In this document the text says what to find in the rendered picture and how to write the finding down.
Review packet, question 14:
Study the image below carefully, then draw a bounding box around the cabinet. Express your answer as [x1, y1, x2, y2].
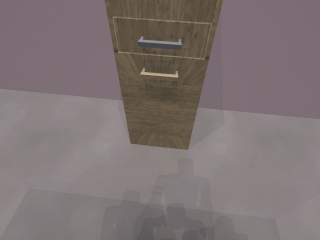
[104, 0, 223, 150]

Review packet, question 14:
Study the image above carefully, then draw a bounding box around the drawer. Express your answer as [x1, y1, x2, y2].
[114, 16, 211, 58]

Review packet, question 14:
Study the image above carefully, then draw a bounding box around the handle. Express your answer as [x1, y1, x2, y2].
[140, 72, 178, 81]
[138, 36, 182, 50]

